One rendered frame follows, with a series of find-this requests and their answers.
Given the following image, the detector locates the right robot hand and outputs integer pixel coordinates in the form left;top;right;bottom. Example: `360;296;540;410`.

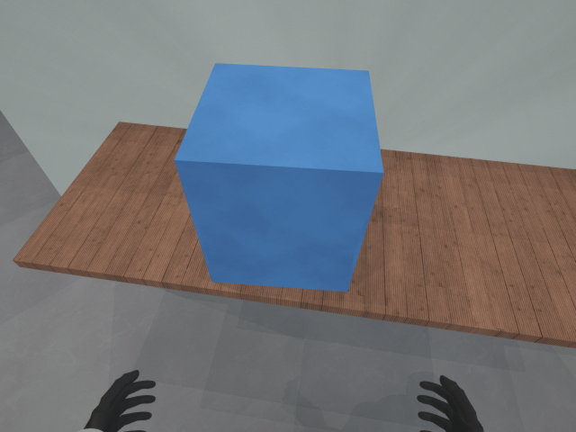
417;375;483;432

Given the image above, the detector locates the table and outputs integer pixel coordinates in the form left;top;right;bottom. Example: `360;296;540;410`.
13;121;576;348

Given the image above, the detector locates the carton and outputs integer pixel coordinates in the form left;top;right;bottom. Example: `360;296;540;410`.
175;63;383;292

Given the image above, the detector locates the left robot hand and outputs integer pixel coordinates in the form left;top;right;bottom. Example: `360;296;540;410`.
84;370;156;432

